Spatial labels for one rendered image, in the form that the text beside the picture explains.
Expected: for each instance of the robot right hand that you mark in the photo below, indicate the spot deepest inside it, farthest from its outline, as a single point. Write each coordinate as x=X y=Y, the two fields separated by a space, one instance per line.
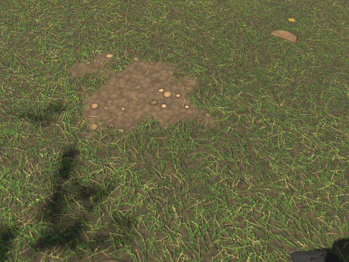
x=314 y=256

